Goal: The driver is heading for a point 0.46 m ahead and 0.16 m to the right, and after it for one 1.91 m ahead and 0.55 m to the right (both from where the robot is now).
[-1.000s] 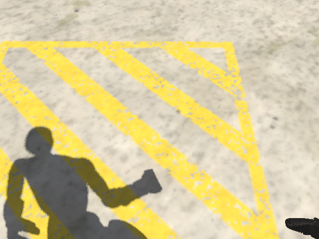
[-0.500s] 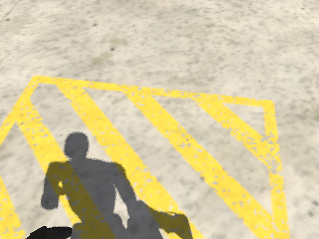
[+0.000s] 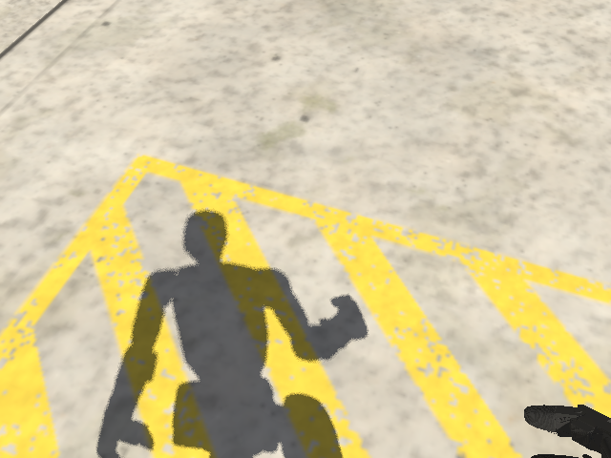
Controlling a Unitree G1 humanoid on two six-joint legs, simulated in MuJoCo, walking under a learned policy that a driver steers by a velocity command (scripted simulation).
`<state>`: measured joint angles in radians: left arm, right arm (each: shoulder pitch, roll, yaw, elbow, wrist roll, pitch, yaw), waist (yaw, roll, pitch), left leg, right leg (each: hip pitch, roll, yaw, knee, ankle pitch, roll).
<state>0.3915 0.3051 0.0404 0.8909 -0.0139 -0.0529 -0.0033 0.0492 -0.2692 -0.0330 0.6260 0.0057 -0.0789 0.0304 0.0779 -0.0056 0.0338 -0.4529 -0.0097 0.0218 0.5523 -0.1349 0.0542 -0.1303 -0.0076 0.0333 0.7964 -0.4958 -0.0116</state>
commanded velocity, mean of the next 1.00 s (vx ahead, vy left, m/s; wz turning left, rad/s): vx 0.50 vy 0.00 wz -0.41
